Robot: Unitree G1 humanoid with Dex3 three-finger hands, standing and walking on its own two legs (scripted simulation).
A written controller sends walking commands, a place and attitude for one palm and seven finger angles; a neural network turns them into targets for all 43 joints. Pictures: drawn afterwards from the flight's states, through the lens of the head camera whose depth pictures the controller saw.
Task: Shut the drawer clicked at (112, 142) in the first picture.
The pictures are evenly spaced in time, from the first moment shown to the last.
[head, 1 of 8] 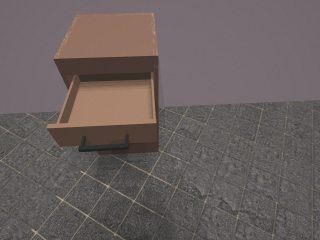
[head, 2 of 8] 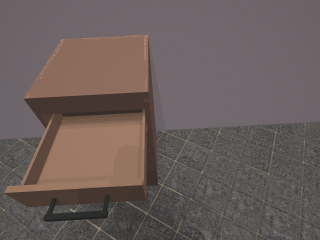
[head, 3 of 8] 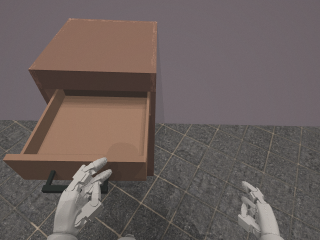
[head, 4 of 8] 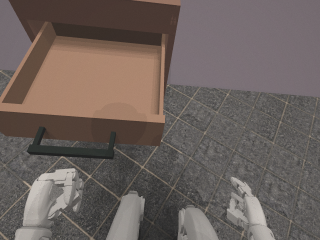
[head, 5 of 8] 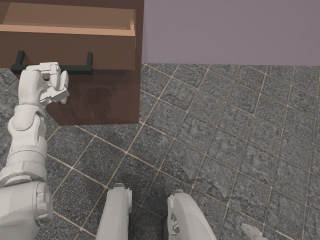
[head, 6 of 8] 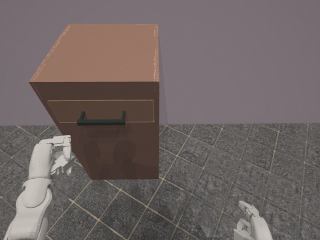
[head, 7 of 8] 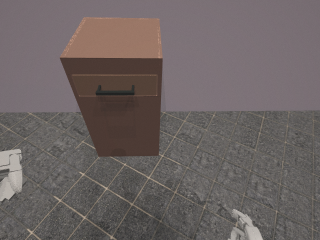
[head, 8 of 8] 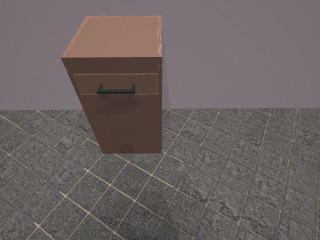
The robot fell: no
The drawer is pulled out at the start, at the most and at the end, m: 0.30 0.30 0.00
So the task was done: yes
